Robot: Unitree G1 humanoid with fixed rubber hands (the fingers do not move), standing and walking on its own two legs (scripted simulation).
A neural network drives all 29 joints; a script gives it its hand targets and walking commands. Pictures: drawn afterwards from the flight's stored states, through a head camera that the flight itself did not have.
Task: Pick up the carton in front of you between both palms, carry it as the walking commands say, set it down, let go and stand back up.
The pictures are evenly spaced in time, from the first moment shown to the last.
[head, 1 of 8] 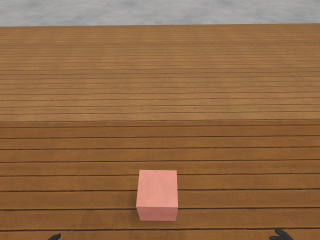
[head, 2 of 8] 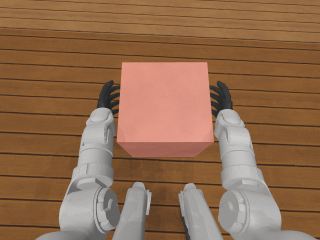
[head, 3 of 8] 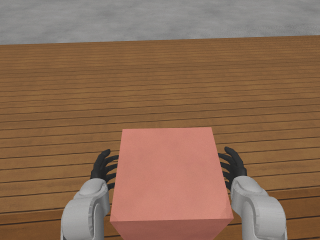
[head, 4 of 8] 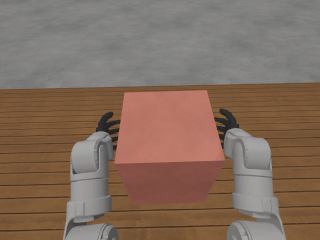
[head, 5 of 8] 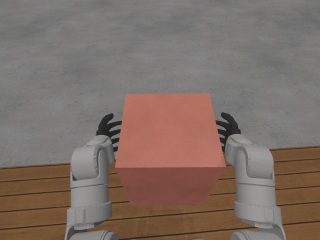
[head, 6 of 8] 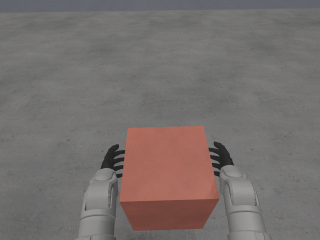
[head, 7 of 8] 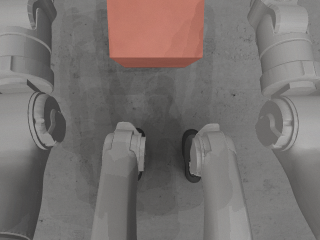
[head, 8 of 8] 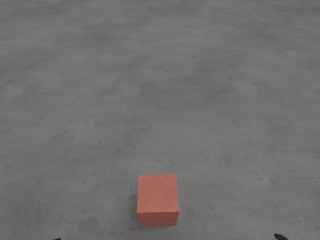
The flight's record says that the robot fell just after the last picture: no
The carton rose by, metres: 0.69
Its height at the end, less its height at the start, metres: -0.42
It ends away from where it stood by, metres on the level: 4.96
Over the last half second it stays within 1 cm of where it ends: yes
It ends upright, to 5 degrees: yes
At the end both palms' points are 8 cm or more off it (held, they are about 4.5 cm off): yes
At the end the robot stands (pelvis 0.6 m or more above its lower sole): yes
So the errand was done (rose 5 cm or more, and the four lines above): yes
